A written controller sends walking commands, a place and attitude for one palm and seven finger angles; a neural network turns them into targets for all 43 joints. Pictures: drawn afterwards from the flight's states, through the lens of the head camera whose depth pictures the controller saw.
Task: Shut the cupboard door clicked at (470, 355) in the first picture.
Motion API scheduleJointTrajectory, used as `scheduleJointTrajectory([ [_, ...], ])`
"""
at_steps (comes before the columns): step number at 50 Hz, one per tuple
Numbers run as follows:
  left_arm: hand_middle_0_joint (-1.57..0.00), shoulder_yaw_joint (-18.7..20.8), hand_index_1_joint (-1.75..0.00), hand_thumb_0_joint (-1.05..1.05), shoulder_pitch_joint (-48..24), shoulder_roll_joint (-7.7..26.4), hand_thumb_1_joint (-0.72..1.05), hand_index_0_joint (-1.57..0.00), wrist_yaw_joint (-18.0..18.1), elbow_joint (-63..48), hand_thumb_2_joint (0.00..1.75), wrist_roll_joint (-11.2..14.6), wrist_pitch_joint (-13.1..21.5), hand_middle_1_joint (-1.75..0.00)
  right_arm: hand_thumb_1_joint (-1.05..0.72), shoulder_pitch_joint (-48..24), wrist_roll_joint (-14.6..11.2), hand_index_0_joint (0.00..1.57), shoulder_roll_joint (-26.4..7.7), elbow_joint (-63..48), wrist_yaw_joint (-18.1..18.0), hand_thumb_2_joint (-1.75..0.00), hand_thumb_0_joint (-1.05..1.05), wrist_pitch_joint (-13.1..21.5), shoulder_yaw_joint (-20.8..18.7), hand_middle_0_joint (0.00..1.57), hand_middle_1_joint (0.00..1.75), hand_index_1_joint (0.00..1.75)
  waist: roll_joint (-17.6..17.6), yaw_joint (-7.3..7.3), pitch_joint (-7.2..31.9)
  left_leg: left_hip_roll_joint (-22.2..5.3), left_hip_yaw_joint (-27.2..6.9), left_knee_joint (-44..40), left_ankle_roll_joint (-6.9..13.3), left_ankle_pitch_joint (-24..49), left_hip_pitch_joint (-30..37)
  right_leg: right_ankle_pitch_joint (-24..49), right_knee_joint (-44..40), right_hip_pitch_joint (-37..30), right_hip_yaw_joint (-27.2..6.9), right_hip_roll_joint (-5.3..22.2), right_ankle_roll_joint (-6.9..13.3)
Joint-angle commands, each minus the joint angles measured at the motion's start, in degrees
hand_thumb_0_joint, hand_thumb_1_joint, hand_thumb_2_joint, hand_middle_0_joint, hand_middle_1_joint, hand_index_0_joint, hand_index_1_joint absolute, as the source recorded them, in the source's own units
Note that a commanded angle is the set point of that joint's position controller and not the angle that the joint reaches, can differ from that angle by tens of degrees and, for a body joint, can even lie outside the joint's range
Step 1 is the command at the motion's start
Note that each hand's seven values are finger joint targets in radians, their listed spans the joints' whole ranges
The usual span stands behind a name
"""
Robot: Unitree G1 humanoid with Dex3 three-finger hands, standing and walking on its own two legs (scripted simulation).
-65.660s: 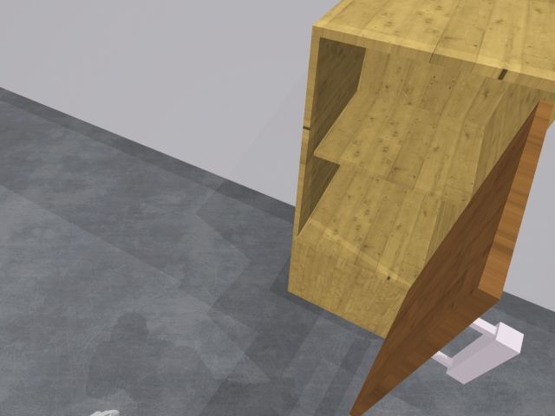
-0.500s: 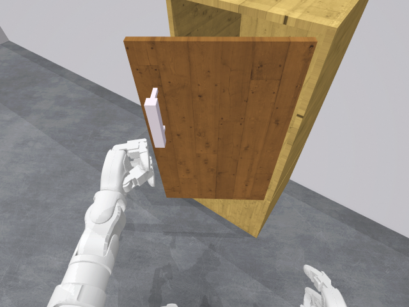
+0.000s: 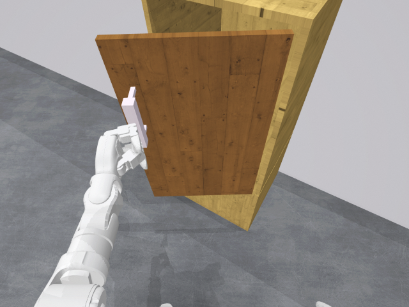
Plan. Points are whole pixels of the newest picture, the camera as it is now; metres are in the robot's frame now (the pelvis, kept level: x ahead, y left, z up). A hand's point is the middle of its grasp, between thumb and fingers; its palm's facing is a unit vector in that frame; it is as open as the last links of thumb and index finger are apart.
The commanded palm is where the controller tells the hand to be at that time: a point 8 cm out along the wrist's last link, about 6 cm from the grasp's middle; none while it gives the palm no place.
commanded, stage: bring the fist close to the handle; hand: left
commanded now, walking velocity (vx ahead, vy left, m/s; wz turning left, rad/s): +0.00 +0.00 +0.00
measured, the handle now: (137, 118) +0.50 +0.15 +0.08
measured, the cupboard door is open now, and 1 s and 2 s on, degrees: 32 21 5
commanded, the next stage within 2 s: push the door shut along its arc in 0.10 s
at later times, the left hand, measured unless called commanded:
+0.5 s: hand (142, 140) +0.43 +0.13 +0.09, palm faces -0.06 -1.00 -0.03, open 3.1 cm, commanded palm +0.42 +0.18 +0.09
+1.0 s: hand (153, 120) +0.49 +0.11 +0.09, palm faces -0.17 -0.98 -0.03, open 3.1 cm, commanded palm +0.49 +0.16 +0.09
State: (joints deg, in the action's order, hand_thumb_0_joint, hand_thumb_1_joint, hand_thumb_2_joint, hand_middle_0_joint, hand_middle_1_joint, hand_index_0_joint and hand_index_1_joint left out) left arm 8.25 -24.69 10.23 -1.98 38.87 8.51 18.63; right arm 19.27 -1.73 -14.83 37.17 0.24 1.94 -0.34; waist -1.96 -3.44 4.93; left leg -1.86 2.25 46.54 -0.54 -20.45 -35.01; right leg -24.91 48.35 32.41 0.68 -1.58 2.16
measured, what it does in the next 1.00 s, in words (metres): stands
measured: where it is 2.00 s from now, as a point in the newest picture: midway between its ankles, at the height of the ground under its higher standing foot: outside the picture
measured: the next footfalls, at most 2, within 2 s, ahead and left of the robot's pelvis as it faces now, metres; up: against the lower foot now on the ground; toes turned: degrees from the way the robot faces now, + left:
none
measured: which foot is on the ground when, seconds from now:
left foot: down 0.00-1.00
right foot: down 0.00-1.00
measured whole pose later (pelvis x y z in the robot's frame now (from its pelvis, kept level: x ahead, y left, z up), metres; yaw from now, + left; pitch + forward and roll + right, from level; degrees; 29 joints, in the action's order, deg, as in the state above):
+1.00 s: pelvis -0.02 +0.02 -0.02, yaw +0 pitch +17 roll -1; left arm 12.5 -57.2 20.7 -12.4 70.7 6.7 20.8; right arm 22.9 -0.7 -15.9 39.8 0.2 2.7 0.4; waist -2.4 -9.7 5.2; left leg -1.7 1.0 55.0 0.7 -21.6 -50.1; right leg -25.4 54.7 46.0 1.9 -1.4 1.2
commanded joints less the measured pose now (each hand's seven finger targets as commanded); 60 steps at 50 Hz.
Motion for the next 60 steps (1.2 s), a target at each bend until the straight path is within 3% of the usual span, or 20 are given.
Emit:
scheduleJointTrajectory([
  [1,-1.3,1.22,-1.5,0.0,-24.84,8.51,0.9,-1.3,-0.53,-12.09,0.9,0.68,4.64,-1.5,-0.9,-2.07,-0.19,0.2,-6.18,-7.03,-0.86,-0.9,0.0,2.68,-2.37,0.2,0.3,0.3,4.3,-0.45,16.07,2.57,-0.3,-3.56,2.57,7.93,8.88,18.09,-9.65,-5.38,-2.52,0.69,-2.63],
  [5,-1.3,0.08,-1.5,0.0,-24.07,6.68,0.9,-1.3,-0.86,-12.0,0.9,0.83,5.28,-1.5,-0.9,-1.93,-0.2,0.2,-5.96,-6.8,-0.8,-0.9,0.0,3.13,-2.53,0.2,0.3,0.3,1.53,0.14,18.47,2.43,-0.76,-3.14,2.38,10.71,11.63,20.91,-8.24,-4.75,-1.49,0.32,-2.01],
  [6,-1.3,-1.04,-1.5,0.0,-24.41,5.27,0.9,-1.3,-0.89,-11.46,0.9,0.96,5.14,-1.5,-0.9,-1.75,-0.16,0.2,-6.04,-6.76,-0.67,-0.9,0.0,3.2,-2.46,0.2,0.3,0.3,3.06,-0.46,18.24,2.41,-0.87,-3.11,2.44,10.44,11.8,20.35,-8.31,-4.03,-0.99,0.24,-2.1],
  [11,-1.3,1.93,-1.5,0.0,-25.64,8.61,0.9,-1.3,0.02,-7.74,0.9,0.39,3.98,-1.5,-0.9,-1.68,0.03,0.2,-6.47,-6.84,-0.7,-0.9,0.0,2.62,-2.25,0.2,0.3,0.3,5.95,-0.29,16.75,2.57,-0.91,-3.21,2.61,8.5,9.09,18.68,-8.85,-4.36,-1.73,0.58,-2.54],
  [12,-1.3,3.73,-1.5,0.0,-26.78,11.47,0.9,-1.3,0.05,-6.77,0.9,-0.06,4.09,-1.5,-0.9,-1.33,0.07,0.2,-6.82,-6.67,-0.97,-0.9,0.0,2.3,-2.25,0.2,0.3,0.3,6.39,-0.17,16.25,2.48,-1.01,-3.23,2.66,8.29,8.55,18.45,-8.86,-4.72,-1.95,0.56,-2.56],
  [14,-1.3,1.96,-1.5,0.0,-33.34,10.37,0.9,-1.3,-0.73,-6.9,0.9,-0.25,4.82,-1.5,-0.9,-1.63,-0.04,0.2,-6.35,-6.42,-1.11,-0.9,0.0,2.27,-1.97,0.2,0.3,0.3,4.87,-1.42,16.6,2.48,-1.19,-2.87,2.67,8.3,9.03,18.82,-8.24,-3.64,-1.91,0.53,-2.44],
  [16,-1.3,2.4,-1.5,0.0,-34.98,10.99,0.9,-1.3,-1.57,-6.36,0.9,-0.25,5.77,-1.5,-0.9,-1.42,0.06,0.2,-6.35,-6.26,-1.15,-0.9,0.0,2.32,-2.07,0.2,0.3,0.3,2.18,-1.1,19.41,2.57,-1.35,-2.2,2.5,9.65,10.41,20.17,-7.18,-3.59,-1.86,0.42,-2.09],
  [17,-1.3,3.35,-1.5,0.0,-34.8,12.22,0.9,-1.3,-1.95,-5.5,0.9,-0.19,5.93,-1.5,-0.9,-0.93,0.11,0.2,-6.64,-6.16,-1.28,-0.9,0.0,2.27,-2.18,0.2,0.3,0.3,2.4,-1.01,20.29,2.47,-1.48,-1.89,2.52,10.67,10.79,21.17,-6.78,-3.94,-1.7,0.22,-1.99],
  [20,-1.3,0.84,-1.5,0.0,-36.65,9.14,0.9,-1.3,-4.02,-0.16,0.9,0.54,5.5,-1.5,-0.9,-0.28,-0.12,0.2,-6.55,-5.64,-1.08,-0.9,0.0,2.4,-2.0,0.2,0.3,0.3,3.16,-2.09,18.74,2.45,-1.72,-1.58,2.38,10.25,9.83,21.1,-6.65,-1.86,-1.29,0.08,-1.98],
  [22,-1.3,3.07,-1.5,0.0,-36.67,11.81,0.9,-1.3,-5.0,3.57,0.9,0.45,4.96,-1.5,-0.9,0.96,-0.08,0.2,-7.31,-5.35,-1.17,-0.9,0.0,2.1,-2.22,0.2,0.3,0.3,3.56,-1.89,18.65,2.43,-1.89,-1.35,2.46,10.95,9.3,21.5,-6.33,-1.57,-1.07,-0.06,-1.81],
  [26,-1.3,0.87,-1.5,0.0,-43.96,10.23,0.9,-1.3,-6.58,6.4,0.9,0.54,5.06,-1.5,-0.9,1.93,-0.19,0.2,-7.35,-4.73,-1.14,-0.9,0.0,1.84,-2.24,0.2,0.3,0.3,3.0,-3.77,18.4,2.28,-2.44,-0.72,2.41,9.65,8.97,19.29,-6.05,1.84,-0.84,-0.16,-1.78],
  [31,-1.3,-1.24,-1.5,0.0,-50.66,8.54,0.9,-1.3,-7.5,7.78,0.9,0.11,6.66,-1.5,-0.9,4.01,0.24,0.2,-7.85,-3.39,-0.81,-0.9,0.0,2.22,-2.72,0.2,0.3,0.3,0.4,-5.35,22.31,1.84,-3.94,0.52,2.13,11.53,12.45,17.78,-4.29,6.31,0.19,-0.52,-1.32],
  [34,-1.3,-0.32,-1.5,0.0,-52.73,9.77,0.9,-1.3,-7.98,10.94,0.9,0.12,6.51,-1.5,-0.9,5.11,0.4,0.2,-8.45,-2.63,-0.73,-0.9,0.0,2.12,-2.78,0.2,0.3,0.3,1.98,-5.9,21.91,1.75,-4.33,0.89,2.25,10.22,10.99,16.13,-4.22,7.6,0.28,-0.73,-1.33],
  [37,-1.3,5.19,-1.5,0.0,-54.94,17.06,0.9,-1.3,-7.86,13.63,0.9,-0.33,6.14,-1.5,-0.9,6.48,0.61,0.2,-9.38,-2.27,-1.07,-0.9,0.0,1.86,-2.69,0.2,0.3,0.3,1.93,-5.25,22.18,1.96,-4.29,0.87,2.47,8.34,7.53,14.69,-4.0,6.11,-0.42,-0.73,-1.25],
  [40,-1.3,2.81,-1.5,0.0,-58.85,14.84,0.9,-1.3,-8.3,13.88,0.9,-1.01,6.5,-1.5,-0.9,7.28,0.88,0.2,-8.94,-2.0,-0.68,-0.9,0.0,2.06,-2.56,0.2,0.3,0.3,-0.56,-6.8,23.56,1.7,-4.61,1.71,2.39,9.65,8.8,15.06,-3.24,8.37,-0.15,-0.77,-1.3],
  [46,-1.3,3.85,-1.5,0.0,-63.28,17.93,0.9,-1.3,-10.54,19.09,0.9,-1.42,5.67,-1.5,-0.9,9.39,1.0,0.2,-9.99,-1.37,-0.7,-0.9,0.0,2.31,-2.59,0.2,0.3,0.3,0.77,-8.93,22.58,1.47,-4.93,2.9,2.75,6.26,4.74,11.81,-3.2,10.62,-0.58,-1.03,-1.43],
  [47,-1.3,4.68,-1.5,0.0,-65.16,19.16,0.9,-1.3,-10.83,18.25,0.9,-1.38,5.96,-1.5,-0.9,9.96,1.13,0.2,-10.18,-1.28,-0.76,-0.9,0.0,2.49,-2.61,0.2,0.3,0.3,-1.71,-8.87,23.63,1.54,-5.25,3.24,2.77,7.35,5.83,12.03,-2.56,11.48,-0.36,-1.07,-1.17],
  [52,-1.3,3.77,-1.5,0.0,-68.06,18.43,0.9,-1.3,-12.87,19.11,0.9,-1.2,5.26,-1.5,-0.9,11.57,1.47,0.2,-10.38,-0.94,-0.61,-0.9,0.0,2.89,-2.7,0.2,0.3,0.3,-3.03,-9.98,26.83,1.23,-5.97,5.03,2.8,9.86,7.2,13.03,-1.37,13.72,-0.05,-1.3,-0.99],
  [55,-1.3,4.57,-1.5,0.0,-70.32,20.53,0.9,-1.3,-13.46,21.36,0.9,-1.51,3.9,-1.5,-0.9,12.35,1.38,0.2,-10.8,-0.43,-0.65,-0.9,0.0,2.7,-2.56,0.2,0.3,0.3,-1.62,-11.16,25.61,1.01,-5.96,5.8,3.0,8.43,4.26,12.04,-1.51,14.56,-0.35,-1.27,-1.27],
  [60,-1.3,3.66,-1.5,0.0,-75.2,20.49,0.9,-1.3,-13.56,21.91,0.9,-2.66,3.06,-1.5,-0.9,14.02,1.88,0.2,-11.07,0.34,-0.38,-0.9,0.0,2.87,-2.61,0.2,0.3,0.3,-5.07,-12.34,28.0,0.58,-7.23,7.39,2.76,10.98,6.78,11.83,0.02,18.78,0.36,-1.39,-0.94],
])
